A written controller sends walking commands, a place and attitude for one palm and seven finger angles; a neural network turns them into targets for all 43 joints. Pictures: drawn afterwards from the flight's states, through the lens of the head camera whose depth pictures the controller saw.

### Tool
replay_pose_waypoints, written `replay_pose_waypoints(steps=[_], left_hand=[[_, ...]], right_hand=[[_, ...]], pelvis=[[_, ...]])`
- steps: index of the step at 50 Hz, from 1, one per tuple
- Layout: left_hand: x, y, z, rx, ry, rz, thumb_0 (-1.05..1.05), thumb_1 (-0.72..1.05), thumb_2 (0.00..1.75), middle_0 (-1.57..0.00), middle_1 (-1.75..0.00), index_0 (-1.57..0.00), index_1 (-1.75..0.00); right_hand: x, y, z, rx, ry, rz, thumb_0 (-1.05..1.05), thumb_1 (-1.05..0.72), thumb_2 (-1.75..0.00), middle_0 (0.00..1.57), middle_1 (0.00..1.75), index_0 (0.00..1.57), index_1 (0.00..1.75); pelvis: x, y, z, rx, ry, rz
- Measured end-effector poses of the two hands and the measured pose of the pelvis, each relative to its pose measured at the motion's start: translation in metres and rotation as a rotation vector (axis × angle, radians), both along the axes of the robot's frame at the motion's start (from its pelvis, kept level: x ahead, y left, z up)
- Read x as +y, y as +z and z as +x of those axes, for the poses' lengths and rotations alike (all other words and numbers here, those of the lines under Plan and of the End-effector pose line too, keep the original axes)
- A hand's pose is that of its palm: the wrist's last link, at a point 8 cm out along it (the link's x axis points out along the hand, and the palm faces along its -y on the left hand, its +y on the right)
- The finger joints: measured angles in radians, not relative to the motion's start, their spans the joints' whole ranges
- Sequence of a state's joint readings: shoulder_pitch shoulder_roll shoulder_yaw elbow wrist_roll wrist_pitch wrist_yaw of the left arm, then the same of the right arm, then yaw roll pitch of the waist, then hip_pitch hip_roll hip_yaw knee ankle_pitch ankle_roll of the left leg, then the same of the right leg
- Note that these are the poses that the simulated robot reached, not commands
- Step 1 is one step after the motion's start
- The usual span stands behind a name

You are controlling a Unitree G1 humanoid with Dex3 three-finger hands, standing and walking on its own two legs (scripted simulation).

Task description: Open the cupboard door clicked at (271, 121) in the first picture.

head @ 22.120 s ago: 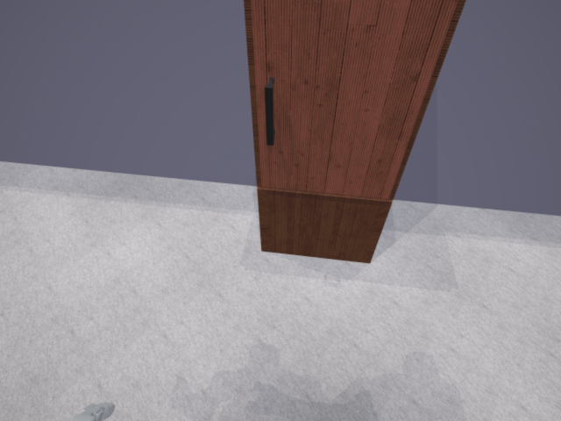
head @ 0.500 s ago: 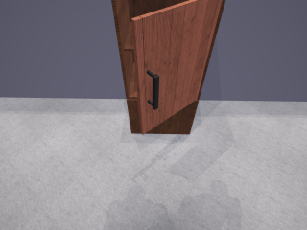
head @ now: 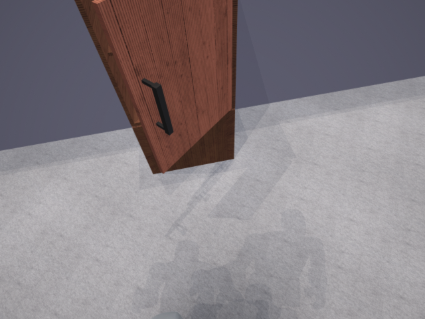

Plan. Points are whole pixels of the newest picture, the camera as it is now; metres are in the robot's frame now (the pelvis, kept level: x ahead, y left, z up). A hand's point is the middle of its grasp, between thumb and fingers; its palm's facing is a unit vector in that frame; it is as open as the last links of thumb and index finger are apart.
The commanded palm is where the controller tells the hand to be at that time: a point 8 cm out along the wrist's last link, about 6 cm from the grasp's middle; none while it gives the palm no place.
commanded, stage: walk to a spot facing it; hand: left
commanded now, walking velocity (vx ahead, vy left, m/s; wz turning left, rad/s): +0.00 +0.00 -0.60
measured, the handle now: (158, 108) +0.62 +0.21 -0.02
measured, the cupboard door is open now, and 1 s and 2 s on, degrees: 40 40 40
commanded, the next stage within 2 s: none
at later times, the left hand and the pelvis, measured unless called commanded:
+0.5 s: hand out of the picture +0.09 +0.19 -0.16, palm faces -0.15 -0.96 -0.23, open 7.4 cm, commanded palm none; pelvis +0.02 +0.00 +0.01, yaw -15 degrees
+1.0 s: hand (188, 269) +0.23 +0.09 -0.14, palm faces -0.54 -0.79 -0.30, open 7.4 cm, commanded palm none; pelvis +0.01 -0.02 +0.00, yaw -34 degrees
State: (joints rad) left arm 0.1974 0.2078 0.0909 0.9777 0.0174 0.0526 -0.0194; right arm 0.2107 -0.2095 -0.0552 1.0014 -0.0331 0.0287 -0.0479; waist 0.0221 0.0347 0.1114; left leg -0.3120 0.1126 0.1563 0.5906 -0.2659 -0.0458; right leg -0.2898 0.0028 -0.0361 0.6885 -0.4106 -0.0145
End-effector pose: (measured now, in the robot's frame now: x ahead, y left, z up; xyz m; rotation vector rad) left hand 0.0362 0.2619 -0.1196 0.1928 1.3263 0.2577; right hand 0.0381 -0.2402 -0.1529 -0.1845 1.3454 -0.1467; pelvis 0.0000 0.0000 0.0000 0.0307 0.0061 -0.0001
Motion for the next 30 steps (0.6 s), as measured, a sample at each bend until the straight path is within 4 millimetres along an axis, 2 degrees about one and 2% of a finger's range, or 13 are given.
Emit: replay_pose_waypoints(steps=[3, 8, 13, 19, 24, 27, 30], left_hand=[[-0.006, 0.004, 0.015, -0.043, -0.042, 0.034, 0.01, 0.91, 0.89, -0.20, -0.29, -0.20, -0.30], [-0.023, 0.014, 0.027, -0.035, -0.092, 0.036, 0.01, 0.91, 0.89, -0.20, -0.29, -0.20, -0.30], [-0.037, 0.015, 0.036, -0.021, -0.141, 0.007, 0.01, 0.91, 0.89, -0.20, -0.29, -0.20, -0.30], [-0.041, 0.007, 0.043, -0.004, -0.179, -0.031, 0.01, 0.91, 0.89, -0.21, -0.30, -0.20, -0.30], [-0.030, -0.004, 0.052, 0.026, -0.217, -0.054, 0.01, 0.91, 0.89, -0.21, -0.30, -0.20, -0.30], [-0.018, -0.016, 0.065, 0.035, -0.247, -0.066, 0.01, 0.91, 0.89, -0.21, -0.30, -0.20, -0.30], [-0.011, -0.018, 0.088, 0.027, -0.302, -0.067, 0.01, 0.91, 0.89, -0.21, -0.29, -0.20, -0.30]], right_hand=[[-0.016, -0.005, 0.000, 0.001, -0.035, 0.009, 0.00, -0.91, -0.89, 0.21, 0.30, 0.20, 0.30], [-0.033, 0.010, 0.015, -0.058, -0.084, 0.000, 0.01, -0.91, -0.90, 0.20, 0.30, 0.20, 0.30], [-0.041, 0.024, 0.035, -0.141, -0.126, -0.013, 0.00, -0.91, -0.90, 0.20, 0.30, 0.20, 0.30], [-0.037, 0.036, 0.055, -0.214, -0.157, -0.032, 0.00, -0.91, -0.90, 0.20, 0.30, 0.20, 0.30], [-0.025, 0.046, 0.064, -0.262, -0.186, -0.053, 0.00, -0.91, -0.90, 0.20, 0.30, 0.20, 0.30], [-0.018, 0.045, 0.059, -0.291, -0.206, -0.083, 0.00, -0.91, -0.90, 0.20, 0.30, 0.20, 0.30], [-0.010, 0.046, 0.037, -0.252, -0.221, -0.101, 0.00, -0.91, -0.89, 0.21, 0.30, 0.20, 0.30]], pelvis=[[-0.011, -0.003, -0.002, -0.004, -0.018, 0.004], [-0.020, 0.009, 0.000, 0.002, -0.074, 0.014], [-0.022, 0.015, 0.005, 0.013, -0.135, 0.014], [-0.016, 0.016, 0.010, 0.019, -0.201, 0.002], [-0.003, 0.014, 0.016, 0.029, -0.256, -0.009], [0.008, 0.005, 0.022, 0.044, -0.286, -0.037], [0.013, 0.005, 0.022, 0.035, -0.331, -0.031]])
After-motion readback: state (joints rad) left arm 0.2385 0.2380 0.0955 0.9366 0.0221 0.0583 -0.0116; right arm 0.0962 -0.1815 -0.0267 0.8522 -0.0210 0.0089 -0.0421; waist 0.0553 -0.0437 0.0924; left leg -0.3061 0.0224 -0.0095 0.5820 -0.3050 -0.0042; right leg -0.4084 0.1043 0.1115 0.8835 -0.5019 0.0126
